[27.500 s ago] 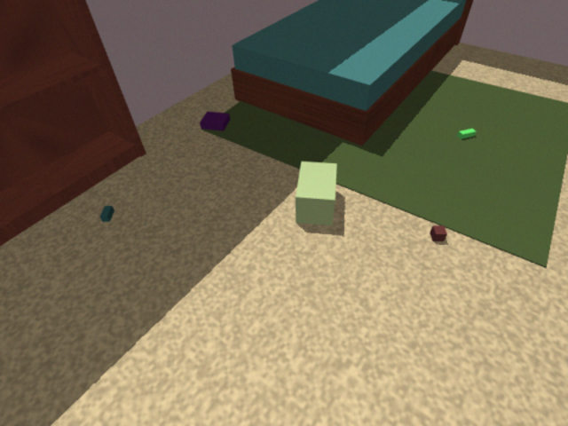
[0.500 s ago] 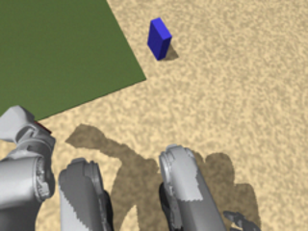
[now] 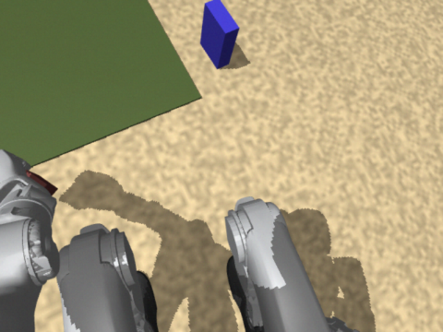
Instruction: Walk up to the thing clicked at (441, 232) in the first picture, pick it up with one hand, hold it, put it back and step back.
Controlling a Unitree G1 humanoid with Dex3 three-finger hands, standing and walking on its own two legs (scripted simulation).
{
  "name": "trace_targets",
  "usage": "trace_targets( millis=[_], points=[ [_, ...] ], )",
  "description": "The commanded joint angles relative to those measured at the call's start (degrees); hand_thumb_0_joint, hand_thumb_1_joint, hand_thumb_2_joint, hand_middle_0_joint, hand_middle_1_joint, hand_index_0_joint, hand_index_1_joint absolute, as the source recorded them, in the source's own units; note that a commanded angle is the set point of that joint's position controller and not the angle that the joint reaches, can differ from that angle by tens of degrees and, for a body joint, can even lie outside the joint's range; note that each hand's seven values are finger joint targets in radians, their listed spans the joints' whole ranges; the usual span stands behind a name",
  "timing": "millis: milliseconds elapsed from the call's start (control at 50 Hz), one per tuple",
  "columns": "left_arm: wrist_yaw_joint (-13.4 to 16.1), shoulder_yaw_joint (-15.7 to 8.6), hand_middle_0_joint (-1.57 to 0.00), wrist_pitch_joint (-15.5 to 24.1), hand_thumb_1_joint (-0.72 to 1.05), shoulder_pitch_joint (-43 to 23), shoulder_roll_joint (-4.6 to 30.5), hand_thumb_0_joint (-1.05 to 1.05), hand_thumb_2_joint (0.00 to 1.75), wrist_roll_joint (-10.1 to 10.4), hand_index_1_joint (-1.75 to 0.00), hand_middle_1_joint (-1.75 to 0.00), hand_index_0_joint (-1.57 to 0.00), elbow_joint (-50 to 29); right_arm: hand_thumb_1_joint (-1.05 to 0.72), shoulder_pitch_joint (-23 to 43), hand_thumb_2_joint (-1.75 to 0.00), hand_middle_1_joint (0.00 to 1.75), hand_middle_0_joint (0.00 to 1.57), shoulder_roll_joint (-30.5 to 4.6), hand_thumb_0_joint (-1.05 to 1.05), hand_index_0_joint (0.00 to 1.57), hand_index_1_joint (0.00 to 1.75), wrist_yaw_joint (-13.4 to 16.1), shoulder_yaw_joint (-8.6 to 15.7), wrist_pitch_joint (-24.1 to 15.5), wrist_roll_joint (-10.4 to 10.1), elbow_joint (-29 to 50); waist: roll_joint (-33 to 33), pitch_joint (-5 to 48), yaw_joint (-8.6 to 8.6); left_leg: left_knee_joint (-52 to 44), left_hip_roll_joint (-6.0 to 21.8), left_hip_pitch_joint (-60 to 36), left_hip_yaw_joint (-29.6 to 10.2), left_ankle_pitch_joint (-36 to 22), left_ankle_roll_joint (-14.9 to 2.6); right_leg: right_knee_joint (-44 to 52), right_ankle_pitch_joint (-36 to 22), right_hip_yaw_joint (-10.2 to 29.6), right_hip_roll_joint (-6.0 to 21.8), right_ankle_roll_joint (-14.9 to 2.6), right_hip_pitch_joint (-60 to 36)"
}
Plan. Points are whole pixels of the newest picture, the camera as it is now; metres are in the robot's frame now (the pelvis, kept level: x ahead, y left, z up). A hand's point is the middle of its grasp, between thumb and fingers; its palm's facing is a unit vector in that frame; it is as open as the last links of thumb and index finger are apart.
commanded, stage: lower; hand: left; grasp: from above
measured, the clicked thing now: (33, 189) +0.42 +0.32 -0.22
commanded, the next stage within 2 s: rest in 0.20 s
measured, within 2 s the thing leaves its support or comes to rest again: rests again in 0.74 s
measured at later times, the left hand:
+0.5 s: hand (41, 190) +0.42 +0.31 -0.22, palm faces -0.25 -0.35 -0.91, open 7.7 cm
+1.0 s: hand (47, 191) +0.42 +0.31 -0.25, palm faces -0.26 -0.35 -0.90, open 7.6 cm
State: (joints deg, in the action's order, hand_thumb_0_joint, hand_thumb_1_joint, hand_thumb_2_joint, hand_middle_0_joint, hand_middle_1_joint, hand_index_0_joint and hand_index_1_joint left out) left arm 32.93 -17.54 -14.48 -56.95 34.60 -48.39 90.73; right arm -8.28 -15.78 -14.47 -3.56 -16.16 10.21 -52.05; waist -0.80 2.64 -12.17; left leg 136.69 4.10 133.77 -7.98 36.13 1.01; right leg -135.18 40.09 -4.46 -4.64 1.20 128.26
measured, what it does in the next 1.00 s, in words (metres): stands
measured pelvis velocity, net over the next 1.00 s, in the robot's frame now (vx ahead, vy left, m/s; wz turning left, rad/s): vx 0.00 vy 0.01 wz -0.10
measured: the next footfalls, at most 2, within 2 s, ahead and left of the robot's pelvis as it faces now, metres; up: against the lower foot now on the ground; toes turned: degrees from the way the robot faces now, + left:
none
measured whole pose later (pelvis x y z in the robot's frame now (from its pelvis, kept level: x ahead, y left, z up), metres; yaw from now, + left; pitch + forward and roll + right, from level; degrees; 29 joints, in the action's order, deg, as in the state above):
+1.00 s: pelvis +0.00 +0.01 -0.02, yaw -6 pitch +27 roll -11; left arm 42.7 -20.8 -6.5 -60.0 48.3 -50.2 104.0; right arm -5.1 -19.4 -21.1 -11.9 -21.8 14.0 -47.5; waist 5.4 -8.1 -17.9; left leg 143.8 4.1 133.8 -14.7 39.1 1.3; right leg -137.6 40.8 -9.6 -6.4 2.1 126.0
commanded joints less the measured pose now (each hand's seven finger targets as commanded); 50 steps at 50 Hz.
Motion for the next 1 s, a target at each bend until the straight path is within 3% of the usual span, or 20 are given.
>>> trace_targets(
  millis=[0,20,120,140,280,300,340,360,480,500,540,640,700,720,780,880,920,940,960,980],
  points=[
    [2.81,1.80,-1.24,0.67,0.67,-19.43,16.49,0.00,0.40,-2.08,-0.25,-0.22,-1.21,-8.14,-0.92,-11.85,-0.91,0.30,0.20,-13.52,0.00,0.20,0.30,-0.12,3.00,-0.89,-0.35,0.02,-15.45,37.70,-1.10,-11.59,-1.06,-29.06,5.23,-5.72,-2.01,15.95,-10.45,-4.82,-0.49,-2.70,-16.76],
    [2.89,1.21,-1.26,0.77,0.69,-17.81,16.87,0.00,0.40,-1.88,-0.25,-0.21,-1.22,-5.86,-0.92,-11.40,-0.91,0.30,0.20,-14.04,0.00,0.20,0.30,-0.10,2.94,-0.90,-0.46,-0.09,-14.44,36.46,-0.21,-11.12,-0.98,-27.95,5.27,-5.19,-2.10,15.71,-9.81,-4.96,-0.71,-2.75,-15.56],
    [4.21,0.33,-1.27,2.09,0.73,-19.07,18.08,0.00,0.45,-3.08,-0.28,-0.24,-1.24,-4.20,-0.92,-12.41,-0.90,0.30,0.20,-14.65,0.00,0.20,0.30,-0.90,1.90,-1.60,0.47,0.26,-13.09,34.96,-2.40,-9.31,-1.06,-27.11,4.60,-6.19,-2.15,14.80,-10.84,-5.45,-0.76,-2.34,-16.56],
    [4.66,-0.36,-1.27,2.35,0.72,-18.31,18.35,0.00,0.44,-2.87,-0.27,-0.24,-1.23,-3.07,-0.92,-11.99,-0.90,0.30,0.20,-14.96,0.00,0.20,0.30,-1.10,1.81,-1.84,0.55,0.48,-13.40,35.00,-1.86,-9.29,-0.95,-26.42,4.54,-6.28,-2.10,14.51,-10.92,-5.69,-0.96,-2.43,-16.41],
    [6.76,-1.12,-1.25,3.86,0.71,-20.99,22.10,0.00,0.35,-3.01,-0.23,-0.21,-1.22,-1.81,-0.92,-11.48,-0.90,0.30,0.20,-15.99,0.00,0.20,0.30,-2.27,0.78,-2.95,2.00,0.39,-15.71,33.90,-3.61,-6.89,-0.71,-26.90,4.22,-5.47,-2.19,13.71,-10.54,-6.27,-0.89,-2.11,-15.94],
    [7.25,-2.17,-1.26,4.15,0.74,-19.82,22.49,0.00,0.38,-2.80,-0.23,-0.20,-1.24,-2.79,-0.91,-11.54,-0.90,0.30,0.20,-16.12,0.00,0.20,0.30,-2.47,0.79,-2.95,1.82,0.77,-16.45,34.94,-2.59,-7.35,-0.66,-26.50,4.31,-5.87,-2.10,14.04,-10.97,-5.95,-1.14,-2.13,-17.59],
    [8.08,-2.33,-1.28,4.07,0.76,-19.70,23.46,0.00,0.37,-2.68,-0.23,-0.20,-1.25,-2.22,-0.92,-11.32,-0.90,0.30,0.20,-16.02,0.00,0.20,0.30,-2.83,0.41,-3.01,2.44,0.62,-15.93,34.71,-3.25,-5.94,-0.55,-26.72,4.32,-6.95,-2.34,13.74,-12.73,-6.17,-0.87,-1.73,-18.93],
    [8.75,-3.96,-1.28,4.10,0.75,-18.16,24.07,0.00,0.41,-2.64,-0.23,-0.19,-1.25,-1.57,-0.91,-11.28,-0.90,0.30,0.20,-16.77,0.00,0.20,0.30,-2.95,0.43,-3.14,2.21,0.83,-15.65,35.58,-2.69,-6.32,-0.41,-27.21,3.98,-7.12,-2.14,13.62,-12.56,-6.66,-1.22,-1.89,-18.82],
    [9.68,-2.36,-1.28,4.89,0.76,-18.09,24.21,0.00,0.37,-2.05,-0.20,-0.18,-1.26,-0.26,-0.92,-10.70,-0.90,0.30,0.20,-16.80,0.00,0.20,0.30,-3.98,-0.92,-3.53,2.87,0.66,-18.10,33.43,-3.94,-5.33,-0.07,-28.10,3.32,-8.72,-1.92,12.77,-15.06,-7.37,-1.33,-1.98,-19.62],
    [9.83,-3.73,-1.29,4.91,0.77,-16.77,24.40,0.00,0.38,-1.31,-0.20,-0.17,-1.26,0.54,-0.91,-11.09,-0.90,0.30,0.20,-17.44,0.00,0.20,0.30,-4.12,-0.79,-3.58,2.67,1.00,-16.54,33.81,-3.85,-5.26,0.05,-27.99,2.97,-8.83,-1.97,13.09,-15.03,-7.69,-1.57,-1.90,-20.24],
    [9.42,-2.07,-1.30,5.02,0.77,-16.71,24.32,0.00,0.35,-1.67,-0.18,-0.16,-1.27,2.10,-0.92,-11.00,-0.90,0.30,0.20,-17.37,0.00,0.20,0.30,-4.57,-1.30,-3.59,2.84,0.73,-16.67,32.84,-4.60,-4.88,0.06,-27.19,2.94,-9.23,-2.06,12.63,-15.93,-7.64,-1.55,-1.84,-20.56],
    [9.87,-3.06,-1.28,5.69,0.76,-15.45,24.84,0.00,0.36,-0.64,-0.19,-0.16,-1.25,3.06,-0.92,-11.13,-0.90,0.30,0.20,-18.23,0.00,0.20,0.30,-5.28,-2.19,-4.04,2.69,1.83,-16.12,32.27,-5.00,-5.07,0.48,-27.99,1.78,-10.91,-1.87,12.49,-17.42,-8.50,-2.00,-1.84,-21.63],
    [10.15,-1.50,-1.26,6.35,0.76,-17.53,25.24,0.00,0.35,-1.45,-0.21,-0.19,-1.25,3.39,-0.92,-10.67,-0.90,0.30,0.20,-18.56,0.00,0.20,0.30,-5.63,-2.98,-4.47,2.89,2.16,-17.83,30.83,-6.14,-5.06,0.73,-29.18,1.19,-9.88,-1.65,12.06,-16.72,-9.09,-2.26,-2.11,-20.59],
    [10.56,-2.63,-1.27,6.71,0.77,-16.91,26.18,0.00,0.36,-1.12,-0.21,-0.19,-1.25,2.81,-0.91,-10.48,-0.90,0.30,0.20,-18.93,0.00,0.20,0.30,-5.63,-2.98,-4.62,2.60,2.58,-17.71,31.12,-5.45,-5.31,0.74,-28.58,1.12,-9.85,-1.73,12.60,-16.63,-9.03,-2.41,-2.03,-21.44],
    [11.17,-1.60,-1.28,7.54,0.78,-18.10,27.01,0.00,0.36,-1.94,-0.20,-0.18,-1.26,4.09,-0.91,-9.62,-0.90,0.30,0.20,-19.33,0.00,0.20,0.30,-5.94,-3.64,-5.15,3.02,2.69,-18.81,28.80,-6.75,-4.99,0.79,-28.38,0.70,-8.37,-1.60,11.83,-15.11,-9.73,-2.21,-2.11,-19.59],
    [12.23,-0.93,-1.29,8.26,0.81,-17.94,27.70,0.00,0.33,-2.76,-0.19,-0.17,-1.28,5.33,-0.91,-9.02,-0.90,0.30,0.20,-20.56,0.00,0.20,0.30,-6.39,-4.08,-5.79,3.34,3.22,-20.79,26.89,-7.51,-5.96,1.07,-30.03,-0.22,-7.41,-0.98,11.45,-14.03,-10.76,-2.33,-2.39,-18.47],
    [12.28,-0.93,-1.28,8.61,0.81,-18.55,27.92,0.00,0.30,-2.70,-0.18,-0.17,-1.27,6.99,-0.91,-9.01,-0.90,0.30,0.20,-20.74,0.00,0.20,0.30,-6.69,-4.33,-6.10,3.51,3.20,-18.86,24.91,-8.44,-5.54,1.22,-28.92,-0.81,-6.84,-1.06,11.22,-13.61,-11.15,-2.18,-2.16,-17.99],
    [12.51,-1.62,-1.30,8.78,0.83,-17.21,28.88,0.00,0.33,-2.56,-0.19,-0.18,-1.29,6.46,-0.91,-8.48,-0.90,0.30,0.20,-21.43,0.00,0.20,0.30,-6.67,-4.26,-6.30,3.19,3.06,-19.36,25.29,-7.52,-5.94,1.18,-28.80,-0.95,-6.45,-1.09,11.62,-13.18,-11.19,-2.49,-2.27,-18.22],
    [12.82,-1.64,-1.31,8.72,0.84,-17.31,28.42,0.00,0.33,-2.68,-0.20,-0.19,-1.29,7.31,-0.91,-9.18,-0.90,0.30,0.20,-21.02,0.00,0.20,0.30,-6.90,-4.53,-6.29,3.51,3.49,-18.85,24.87,-8.05,-5.88,1.14,-28.93,-0.80,-7.19,-1.16,11.99,-13.88,-11.16,-2.38,-2.20,-18.89],
    [13.42,-3.21,-1.31,8.93,0.85,-17.00,30.38,0.00,0.32,-2.28,-0.20,-0.19,-1.30,7.20,-0.91,-9.01,-0.90,0.30,0.20,-21.46,0.00,0.20,0.30,-6.79,-4.48,-6.40,3.57,2.95,-18.58,24.93,-7.61,-5.56,1.22,-27.89,-0.70,-6.48,-1.32,12.54,-13.43,-10.96,-2.64,-2.05,-19.30]
  ],
)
